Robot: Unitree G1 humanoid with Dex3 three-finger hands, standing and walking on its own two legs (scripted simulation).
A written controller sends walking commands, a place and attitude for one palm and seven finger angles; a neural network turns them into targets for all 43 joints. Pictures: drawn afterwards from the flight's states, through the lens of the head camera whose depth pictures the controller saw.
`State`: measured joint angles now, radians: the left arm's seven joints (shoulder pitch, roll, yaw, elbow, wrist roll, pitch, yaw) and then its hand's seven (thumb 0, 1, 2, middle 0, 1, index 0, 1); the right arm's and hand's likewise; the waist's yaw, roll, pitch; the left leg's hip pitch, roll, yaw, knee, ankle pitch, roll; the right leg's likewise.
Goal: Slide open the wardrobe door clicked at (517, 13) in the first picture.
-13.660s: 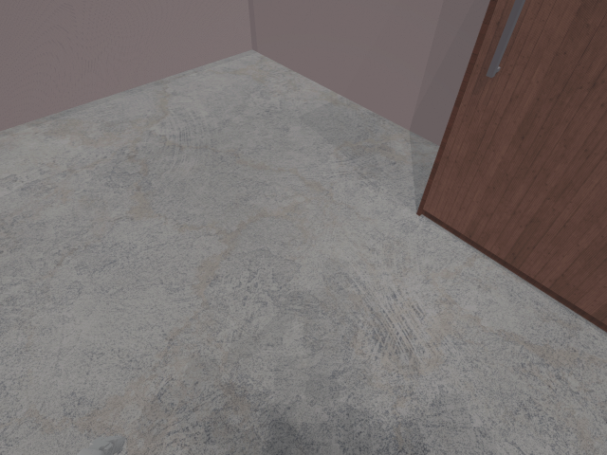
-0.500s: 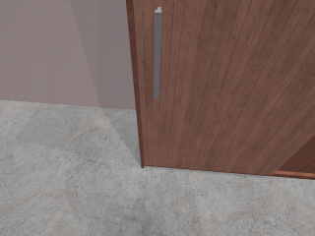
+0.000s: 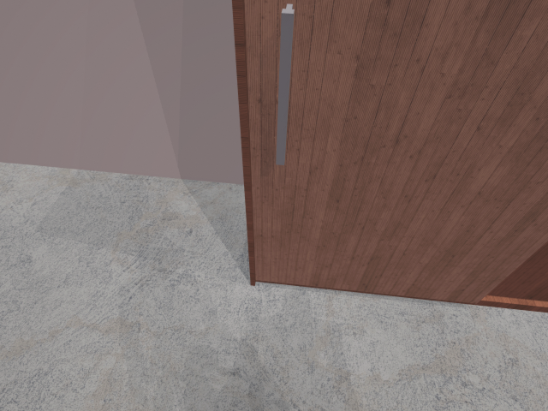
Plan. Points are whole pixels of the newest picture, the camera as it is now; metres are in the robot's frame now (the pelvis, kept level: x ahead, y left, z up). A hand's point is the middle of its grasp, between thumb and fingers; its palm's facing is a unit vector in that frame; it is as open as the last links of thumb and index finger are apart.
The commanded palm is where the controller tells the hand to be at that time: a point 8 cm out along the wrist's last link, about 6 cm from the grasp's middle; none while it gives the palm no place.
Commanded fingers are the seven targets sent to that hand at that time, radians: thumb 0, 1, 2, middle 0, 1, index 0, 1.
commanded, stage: look again from close up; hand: left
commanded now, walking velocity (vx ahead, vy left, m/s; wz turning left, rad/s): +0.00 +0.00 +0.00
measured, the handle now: (284, 95) +0.67 +0.03 +0.12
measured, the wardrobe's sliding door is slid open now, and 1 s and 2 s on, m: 0.00 0.00 0.00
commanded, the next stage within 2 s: shuffle to correct the standing spot in 0.08 s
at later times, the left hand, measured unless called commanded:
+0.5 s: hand out of the picture +0.02 +0.14 -0.18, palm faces +0.01 -0.99 -0.17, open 7.4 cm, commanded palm none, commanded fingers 0.00 0.90 0.90 -0.20 -0.30 -0.20 -0.30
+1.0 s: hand (206, 384) +0.20 +0.14 -0.19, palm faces +0.01 -0.99 -0.15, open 7.4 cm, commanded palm none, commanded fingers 0.00 0.90 0.90 -0.20 -0.30 -0.20 -0.30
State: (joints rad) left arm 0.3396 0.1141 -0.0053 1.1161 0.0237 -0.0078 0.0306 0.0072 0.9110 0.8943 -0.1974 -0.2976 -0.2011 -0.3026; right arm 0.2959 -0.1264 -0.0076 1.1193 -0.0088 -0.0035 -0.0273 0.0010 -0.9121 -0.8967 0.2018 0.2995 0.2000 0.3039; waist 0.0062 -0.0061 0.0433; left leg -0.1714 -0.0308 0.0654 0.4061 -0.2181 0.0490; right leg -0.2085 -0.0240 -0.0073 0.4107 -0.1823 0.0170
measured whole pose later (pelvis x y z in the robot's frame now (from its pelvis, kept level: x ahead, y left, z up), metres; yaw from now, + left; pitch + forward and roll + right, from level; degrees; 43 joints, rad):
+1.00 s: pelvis +0.20 -0.03 -0.01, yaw -2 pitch +1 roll -1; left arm 0.30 0.15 0.06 1.06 0.04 0.00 0.00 0.01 0.91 0.89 -0.20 -0.30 -0.20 -0.30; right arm 0.22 -0.15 -0.04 1.03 -0.03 -0.06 -0.05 -0.01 -0.96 -0.90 0.21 0.30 0.20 0.30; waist 0.01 -0.03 0.05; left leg -0.25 0.08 0.17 0.52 -0.28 0.02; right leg -0.47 -0.05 -0.05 1.12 -0.37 0.01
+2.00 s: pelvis +0.20 -0.03 +0.00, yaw -2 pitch +0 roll +0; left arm 0.28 0.18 0.04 1.07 0.03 0.06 0.03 0.01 0.91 0.89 -0.20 -0.30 -0.20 -0.30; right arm 0.20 -0.15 -0.04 1.02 -0.01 0.01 -0.04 -0.01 -0.93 -0.90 0.21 0.30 0.20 0.30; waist 0.01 -0.02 0.03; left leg -0.23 -0.05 0.15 0.37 -0.16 0.11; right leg -0.23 -0.05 -0.01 0.68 -0.44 0.03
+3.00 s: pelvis +0.17 -0.06 +0.00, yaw -1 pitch +1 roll +0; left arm 0.40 0.07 0.01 1.13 0.03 -0.01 0.04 0.01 0.91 0.89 -0.20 -0.30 -0.20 -0.30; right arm 0.31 -0.10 -0.02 1.14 -0.01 0.01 -0.03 0.00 -0.92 -0.90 0.20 0.30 0.20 0.30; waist 0.00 0.00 0.00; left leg -0.30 -0.02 0.11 0.40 -0.12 0.06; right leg -0.18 0.01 -0.06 0.45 -0.28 -0.03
